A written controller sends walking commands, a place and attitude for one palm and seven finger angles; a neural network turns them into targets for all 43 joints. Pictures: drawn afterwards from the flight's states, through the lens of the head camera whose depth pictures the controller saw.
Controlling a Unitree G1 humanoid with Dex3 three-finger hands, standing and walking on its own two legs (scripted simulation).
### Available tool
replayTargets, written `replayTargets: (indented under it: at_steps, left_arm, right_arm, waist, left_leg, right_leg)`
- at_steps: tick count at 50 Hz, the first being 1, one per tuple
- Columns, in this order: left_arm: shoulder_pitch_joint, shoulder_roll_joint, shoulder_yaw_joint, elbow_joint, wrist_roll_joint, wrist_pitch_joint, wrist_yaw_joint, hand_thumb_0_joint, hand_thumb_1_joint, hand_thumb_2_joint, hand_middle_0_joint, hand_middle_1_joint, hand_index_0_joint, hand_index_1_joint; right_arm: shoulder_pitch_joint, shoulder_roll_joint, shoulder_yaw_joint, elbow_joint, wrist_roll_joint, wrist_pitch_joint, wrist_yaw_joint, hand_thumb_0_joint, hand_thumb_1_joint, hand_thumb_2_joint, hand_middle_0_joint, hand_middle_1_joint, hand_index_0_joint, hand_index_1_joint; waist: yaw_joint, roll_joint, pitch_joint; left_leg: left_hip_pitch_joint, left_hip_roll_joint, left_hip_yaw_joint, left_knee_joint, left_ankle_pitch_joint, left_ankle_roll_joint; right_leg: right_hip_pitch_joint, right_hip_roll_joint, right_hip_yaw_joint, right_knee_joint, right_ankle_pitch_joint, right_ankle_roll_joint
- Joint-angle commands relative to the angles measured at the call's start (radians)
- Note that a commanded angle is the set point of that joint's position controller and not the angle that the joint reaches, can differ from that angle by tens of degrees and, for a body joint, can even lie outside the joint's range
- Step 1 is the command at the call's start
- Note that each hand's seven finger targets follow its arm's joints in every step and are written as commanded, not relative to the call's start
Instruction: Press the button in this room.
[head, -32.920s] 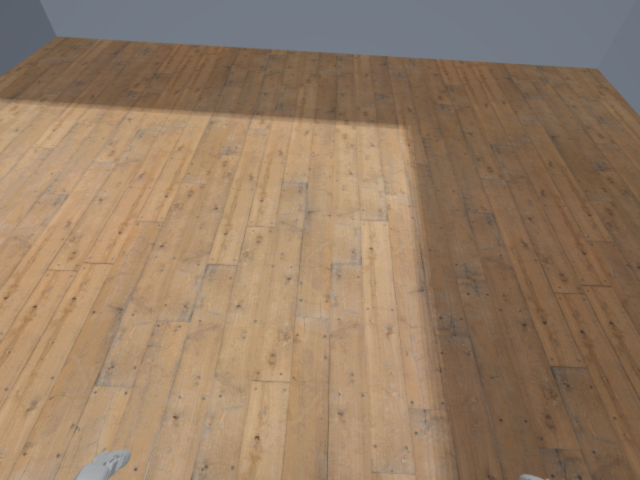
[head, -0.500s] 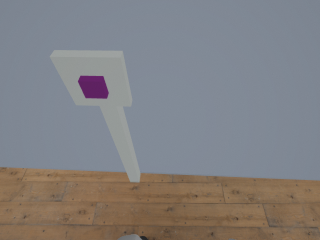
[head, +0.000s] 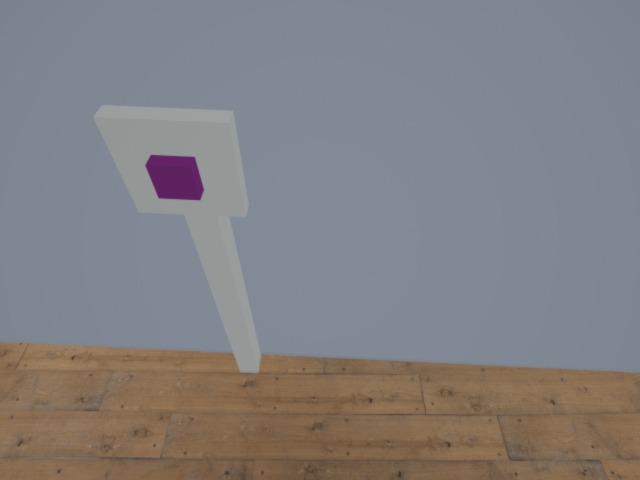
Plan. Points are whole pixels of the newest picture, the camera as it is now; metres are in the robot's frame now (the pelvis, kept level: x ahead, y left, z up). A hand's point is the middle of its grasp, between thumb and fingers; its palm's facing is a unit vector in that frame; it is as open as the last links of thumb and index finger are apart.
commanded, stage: look again from close up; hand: left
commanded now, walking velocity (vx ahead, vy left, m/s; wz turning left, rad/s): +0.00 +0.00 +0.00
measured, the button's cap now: (176, 176) +0.50 +0.24 +0.09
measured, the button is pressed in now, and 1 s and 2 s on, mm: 0 0 0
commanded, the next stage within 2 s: shuffle to correct the standing spot in 0.52 s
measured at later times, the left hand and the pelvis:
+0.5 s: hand out of the picture +0.04 +0.31 -0.16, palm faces +0.02 -0.95 -0.32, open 7.4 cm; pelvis -0.02 +0.07 +0.00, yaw +0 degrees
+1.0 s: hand out of the picture -0.06 +0.22 -0.18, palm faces +0.00 -0.99 -0.16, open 7.4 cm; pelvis +0.00 +0.05 -0.01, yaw +0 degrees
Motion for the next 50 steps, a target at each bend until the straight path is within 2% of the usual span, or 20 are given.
replayTargets:
  at_steps: [1, 2, 4, 7, 9, 12, 14, 19, 23, 31, 34, 37, 39, 43, 44, 45, 46, 48, 49, 50]
  left_arm:
    - [0.032, 0.214, 0.058, -0.096, 0.014, -0.042, 0.023, 0.0, 0.9, 0.9, -0.2, -0.3, -0.2, -0.3]
    - [0.043, 0.209, 0.053, -0.11, 0.007, -0.039, 0.025, 0.0, 0.9, 0.9, -0.2, -0.3, -0.2, -0.3]
    - [0.035, 0.197, 0.054, -0.125, 0.012, -0.027, 0.026, 0.0, 0.9, 0.9, -0.2, -0.3, -0.2, -0.3]
    - [0.002, 0.201, 0.055, -0.146, 0.008, -0.015, 0.025, 0.0, 0.9, 0.9, -0.2, -0.3, -0.2, -0.3]
    - [-0.004, 0.212, 0.057, -0.156, 0.009, -0.015, 0.024, 0.0, 0.9, 0.9, -0.2, -0.3, -0.2, -0.3]
    - [-0.007, 0.243, 0.063, -0.164, 0.01, -0.015, 0.02, 0.0, 0.9, 0.9, -0.2, -0.3, -0.2, -0.3]
    - [-0.015, 0.259, 0.065, -0.171, 0.011, -0.015, 0.017, 0.0, 0.9, 0.9, -0.2, -0.3, -0.2, -0.3]
    - [-0.042, 0.297, 0.068, -0.177, 0.012, -0.014, 0.005, 0.0, 0.9, 0.9, -0.2, -0.3, -0.2, -0.3]
    - [-0.048, 0.322, 0.069, -0.169, 0.014, -0.013, -0.003, 0.0, 0.9, 0.9, -0.2, -0.3, -0.2, -0.3]
    - [-0.049, 0.357, 0.06, -0.143, 0.015, -0.015, -0.007, 0.0, 0.9, 0.9, -0.2, -0.3, -0.2, -0.3]
    - [0.048, 0.232, 0.024, -0.089, 0.012, 0.005, -0.002, 0.0, 0.9, 0.9, -0.2, -0.3, -0.2, -0.3]
    - [0.094, 0.233, 0.024, -0.072, 0.016, 0.013, -0.005, 0.0, 0.9, 0.9, -0.2, -0.3, -0.2, -0.3]
    - [0.112, 0.23, 0.023, -0.065, 0.014, 0.008, -0.006, 0.0, 0.9, 0.9, -0.2, -0.3, -0.2, -0.3]
    - [0.137, 0.208, 0.021, -0.057, 0.008, -0.004, -0.006, 0.0, 0.9, 0.9, -0.2, -0.3, -0.2, -0.3]
    - [0.07, 0.254, 0.007, -0.118, 0.039, 0.001, -0.003, 0.0, 0.9, 0.9, -0.2, -0.3, -0.2, -0.3]
    - [0.101, 0.213, 0.022, -0.125, 0.026, 0.007, 0.006, 0.0, 0.9, 0.9, -0.2, -0.3, -0.2, -0.3]
    - [0.097, 0.206, 0.027, -0.129, 0.027, 0.006, 0.011, 0.0, 0.9, 0.9, -0.2, -0.3, -0.2, -0.3]
    - [0.117, 0.185, 0.025, -0.125, 0.016, -0.005, 0.013, 0.0, 0.9, 0.9, -0.2, -0.3, -0.2, -0.3]
    - [0.115, 0.176, 0.019, -0.122, 0.013, -0.013, 0.015, 0.0, 0.9, 0.9, -0.2, -0.3, -0.2, -0.3]
    - [0.109, 0.162, 0.018, -0.119, 0.01, -0.021, 0.017, 0.0, 0.9, 0.9, -0.2, -0.3, -0.2, -0.3]
  right_arm:
    - [-0.026, -0.143, -0.046, -0.149, -0.006, -0.045, -0.02, 0.0, -0.9, -0.9, 0.2, 0.3, 0.2, 0.3]
    - [-0.002, -0.134, -0.04, -0.156, -0.004, -0.042, -0.019, 0.0, -0.9, -0.9, 0.2, 0.3, 0.2, 0.3]
    - [0.002, -0.125, -0.045, -0.165, -0.003, -0.031, -0.015, 0.0, -0.9, -0.9, 0.2, 0.3, 0.2, 0.3]
    - [-0.002, -0.149, -0.055, -0.164, -0.002, -0.026, -0.01, 0.0, -0.9, -0.9, 0.2, 0.3, 0.2, 0.3]
    - [-0.005, -0.183, -0.062, -0.165, -0.001, -0.031, -0.005, 0.0, -0.9, -0.9, 0.2, 0.3, 0.2, 0.3]
    - [-0.037, -0.242, -0.073, -0.181, -0.001, -0.038, -0.004, 0.0, -0.9, -0.9, 0.2, 0.3, 0.2, 0.3]
    - [-0.062, -0.268, -0.076, -0.194, -0.003, -0.041, -0.001, 0.0, -0.9, -0.9, 0.2, 0.3, 0.2, 0.3]
    - [-0.118, -0.326, -0.082, -0.215, -0.005, -0.045, 0.007, 0.0, -0.9, -0.9, 0.2, 0.3, 0.2, 0.3]
    - [-0.155, -0.357, -0.083, -0.219, -0.005, -0.041, 0.013, 0.0, -0.9, -0.9, 0.2, 0.3, 0.2, 0.3]
    - [-0.18, -0.384, -0.077, -0.192, 0.0, -0.035, 0.022, 0.0, -0.9, -0.9, 0.2, 0.3, 0.2, 0.3]
    - [-0.124, -0.261, -0.042, -0.153, -0.005, -0.012, 0.026, 0.0, -0.9, -0.9, 0.2, 0.3, 0.2, 0.3]
    - [-0.123, -0.268, -0.043, -0.144, -0.007, 0.002, 0.023, 0.0, -0.9, -0.9, 0.2, 0.3, 0.2, 0.3]
    - [-0.116, -0.254, -0.04, -0.135, -0.005, 0.0, 0.021, 0.0, -0.9, -0.9, 0.2, 0.3, 0.2, 0.3]
    - [-0.078, -0.224, -0.038, -0.115, 0.002, -0.013, 0.017, 0.0, -0.9, -0.9, 0.2, 0.3, 0.2, 0.3]
    - [-0.085, -0.259, -0.048, -0.206, -0.019, -0.001, 0.015, 0.0, -0.9, -0.9, 0.2, 0.3, 0.2, 0.3]
    - [-0.057, -0.233, -0.048, -0.224, -0.028, -0.013, 0.014, 0.0, -0.9, -0.9, 0.2, 0.3, 0.2, 0.3]
    - [-0.052, -0.213, -0.054, -0.213, -0.023, -0.01, 0.008, 0.0, -0.9, -0.9, 0.2, 0.3, 0.2, 0.3]
    - [-0.033, -0.174, -0.046, -0.21, -0.008, -0.011, 0.003, 0.0, -0.9, -0.9, 0.2, 0.3, 0.2, 0.3]
    - [-0.017, -0.153, -0.037, -0.205, -0.005, -0.016, 0.005, 0.0, -0.9, -0.9, 0.2, 0.3, 0.2, 0.3]
    - [0.005, -0.137, -0.032, -0.197, -0.001, -0.026, 0.006, 0.0, -0.9, -0.9, 0.2, 0.3, 0.2, 0.3]
  waist:
    - [0.005, -0.03, -0.133]
    - [0.006, -0.09, -0.158]
    - [0.005, -0.114, -0.121]
    - [-0.007, -0.074, 0.011]
    - [-0.003, -0.017, 0.036]
    - [0.007, 0.054, 0.049]
    - [0.015, 0.082, 0.025]
    - [0.021, 0.094, -0.041]
    - [0.022, 0.064, -0.055]
    - [0.017, 0.024, -0.059]
    - [0.012, 0.039, -0.075]
    - [0.021, 0.029, -0.007]
    - [0.02, 0.001, 0.01]
    - [0.012, -0.006, 0.003]
    - [-0.034, -0.01, 0.135]
    - [-0.01, 0.044, -0.032]
    - [-0.018, 0.049, -0.022]
    - [-0.01, -0.01, 0.009]
    - [-0.014, -0.065, 0.004]
    - [-0.021, -0.057, -0.01]
  left_leg:
    - [-0.018, -0.016, -0.016, 0.106, -0.002, 0.05]
    - [-0.033, -0.027, -0.013, 0.121, -0.039, 0.053]
    - [-0.048, -0.03, 0.005, 0.122, -0.082, 0.056]
    - [-0.004, -0.004, -0.018, 0.072, -0.024, 0.066]
    - [0.011, 0.019, -0.044, 0.036, 0.002, 0.074]
    - [-0.04, 0.045, -0.108, -0.033, -0.07, 0.095]
    - [-0.059, 0.052, -0.138, -0.073, -0.124, 0.102]
    - [-0.055, 0.067, -0.191, -0.163, -0.26, 0.107]
    - [-0.047, 0.069, -0.204, -0.203, -0.328, 0.101]
    - [-0.013, 0.063, -0.182, -0.208, -0.31, 0.087]
    - [0.013, 0.06, -0.163, -0.217, -0.399, 0.064]
    - [-0.045, 0.055, -0.147, -0.211, -0.47, 0.064]
    - [-0.04, 0.038, -0.119, -0.158, -0.405, 0.065]
    - [-0.013, 0.033, -0.09, -0.092, -0.32, 0.073]
    - [-0.042, -0.007, -0.021, -0.02, -0.373, 0.063]
    - [-0.011, 0.017, -0.067, -0.008, -0.447, 0.059]
    - [-0.051, 0.016, -0.084, -0.01, -0.435, 0.059]
    - [-0.082, -0.002, -0.063, 0.035, -0.3, 0.063]
    - [-0.057, -0.006, -0.044, 0.064, -0.224, 0.063]
    - [-0.021, -0.006, -0.035, 0.057, -0.138, 0.061]
  right_leg:
    - [-0.006, -0.224, 0.186, -0.059, 0.476, -0.029]
    - [0.039, -0.232, 0.175, -0.049, 0.524, -0.04]
    - [0.001, -0.23, 0.174, -0.055, 0.419, -0.051]
    - [-0.172, -0.175, 0.14, -0.09, 0.064, -0.029]
    - [-0.202, -0.141, 0.119, -0.081, -0.009, -0.017]
    - [-0.167, -0.108, 0.095, -0.045, -0.013, -0.005]
    - [-0.13, -0.103, 0.084, -0.032, -0.003, -0.001]
    - [-0.084, -0.098, 0.066, -0.011, -0.012, 0.006]
    - [-0.085, -0.102, 0.064, -0.023, -0.031, 0.006]
    - [-0.105, -0.125, 0.083, -0.074, -0.054, 0.006]
    - [-0.123, -0.111, 0.062, -0.073, -0.149, 0.027]
    - [-0.14, -0.1, 0.064, -0.08, -0.209, 0.021]
    - [-0.149, -0.11, 0.095, -0.097, -0.193, 0.009]
    - [-0.161, -0.12, 0.123, -0.094, -0.147, -0.001]
    - [-0.292, -0.102, 0.069, -0.092, -0.274, -0.002]
    - [-0.316, -0.118, 0.103, -0.056, -0.374, -0.007]
    - [-0.298, -0.112, 0.119, -0.06, -0.349, -0.008]
    - [-0.265, -0.129, 0.166, -0.083, -0.242, -0.011]
    - [-0.259, -0.141, 0.177, -0.101, -0.199, -0.013]
    - [-0.251, -0.147, 0.173, -0.096, -0.133, -0.011]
